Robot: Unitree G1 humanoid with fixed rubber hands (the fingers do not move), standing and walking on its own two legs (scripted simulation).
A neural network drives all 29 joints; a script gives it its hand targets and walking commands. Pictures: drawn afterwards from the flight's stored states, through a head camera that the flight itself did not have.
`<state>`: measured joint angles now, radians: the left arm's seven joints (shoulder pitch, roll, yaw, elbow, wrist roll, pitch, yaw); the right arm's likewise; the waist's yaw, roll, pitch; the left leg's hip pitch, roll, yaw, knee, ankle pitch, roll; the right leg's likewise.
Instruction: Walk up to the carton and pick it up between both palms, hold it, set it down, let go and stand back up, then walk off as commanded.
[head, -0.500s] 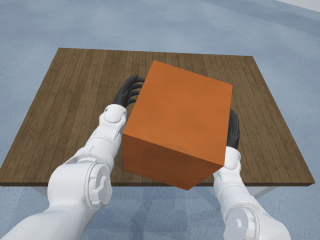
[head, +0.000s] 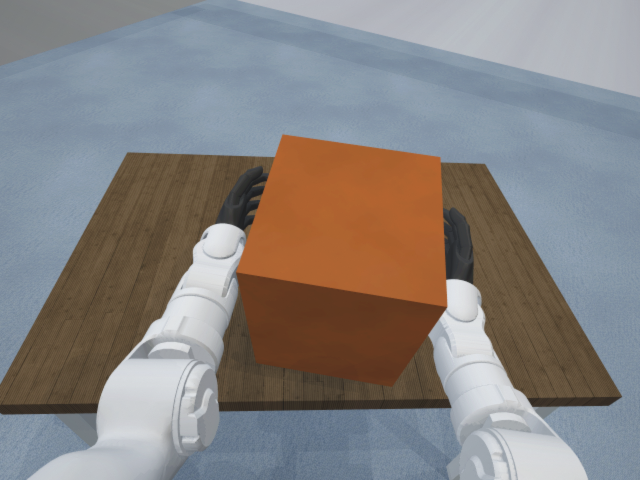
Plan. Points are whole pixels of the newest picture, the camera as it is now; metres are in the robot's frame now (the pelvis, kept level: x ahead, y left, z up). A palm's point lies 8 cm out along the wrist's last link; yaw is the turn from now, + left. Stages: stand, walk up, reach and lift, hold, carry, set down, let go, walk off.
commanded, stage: reach and lift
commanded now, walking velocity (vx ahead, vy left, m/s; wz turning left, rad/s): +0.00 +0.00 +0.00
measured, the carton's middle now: (340, 268) +0.40 -0.03 +0.07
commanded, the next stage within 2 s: none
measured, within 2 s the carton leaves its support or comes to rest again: neither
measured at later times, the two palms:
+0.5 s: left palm (208, 237) +0.38 +0.13 +0.15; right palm (456, 278) +0.34 -0.16 +0.13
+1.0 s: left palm (208, 246) +0.35 +0.13 +0.16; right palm (470, 259) +0.34 -0.17 +0.16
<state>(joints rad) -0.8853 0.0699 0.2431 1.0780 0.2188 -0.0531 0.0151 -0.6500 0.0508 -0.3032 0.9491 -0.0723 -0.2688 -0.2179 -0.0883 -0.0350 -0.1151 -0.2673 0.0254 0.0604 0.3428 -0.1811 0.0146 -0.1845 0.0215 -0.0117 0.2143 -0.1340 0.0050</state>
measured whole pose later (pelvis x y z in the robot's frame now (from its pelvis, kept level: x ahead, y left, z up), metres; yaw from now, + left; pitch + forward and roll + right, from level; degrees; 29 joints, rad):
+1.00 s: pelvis -0.03 -0.02 +0.00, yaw +2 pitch -9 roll -1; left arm -0.70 -0.05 0.33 0.39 0.33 0.51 -0.01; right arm -0.68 -0.03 -0.09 0.72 0.12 0.10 -0.17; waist -0.08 -0.09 0.07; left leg -0.02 0.03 0.02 0.33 -0.16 0.00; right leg 0.04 0.03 -0.05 0.27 -0.16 -0.02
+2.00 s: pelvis -0.02 -0.01 +0.00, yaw +3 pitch -8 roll -1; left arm -0.64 -0.06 0.31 0.13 0.29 0.76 0.04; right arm -0.74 -0.11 0.05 0.58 0.29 0.34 -0.21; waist -0.10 -0.03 0.01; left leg -0.05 0.02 0.01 0.38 -0.20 0.00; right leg 0.04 0.02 -0.06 0.28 -0.18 -0.01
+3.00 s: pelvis -0.03 -0.02 +0.00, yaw +3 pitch -7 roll -1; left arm -0.73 -0.02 0.36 0.18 0.27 0.85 0.01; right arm -0.87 -0.11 0.04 0.64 0.33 0.48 -0.25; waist -0.08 -0.02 -0.06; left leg -0.07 0.03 0.00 0.38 -0.18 -0.01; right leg 0.01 0.02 -0.07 0.31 -0.19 -0.03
